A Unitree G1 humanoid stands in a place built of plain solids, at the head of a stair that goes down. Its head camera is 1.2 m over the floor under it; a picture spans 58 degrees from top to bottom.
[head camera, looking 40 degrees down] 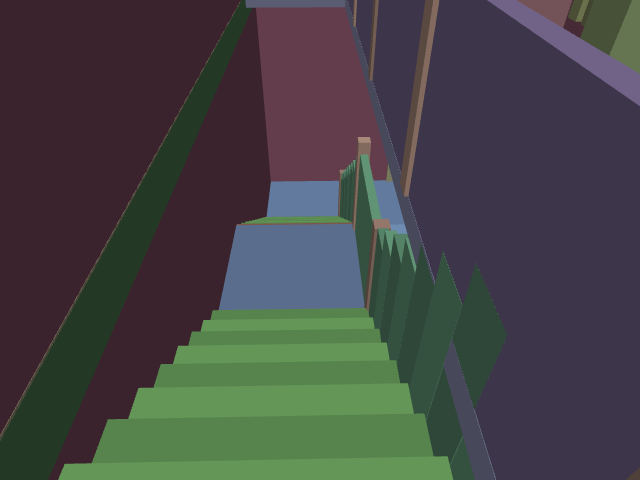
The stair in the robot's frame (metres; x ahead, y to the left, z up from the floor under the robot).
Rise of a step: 0.18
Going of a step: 0.26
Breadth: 1.34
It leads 1 degrees to the left of straight ahead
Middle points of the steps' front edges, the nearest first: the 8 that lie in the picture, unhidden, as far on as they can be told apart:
0.67 0.22 -0.37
0.93 0.22 -0.55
1.18 0.23 -0.73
1.44 0.23 -0.92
1.70 0.24 -1.10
1.96 0.24 -1.28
2.22 0.25 -1.47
2.47 0.25 -1.65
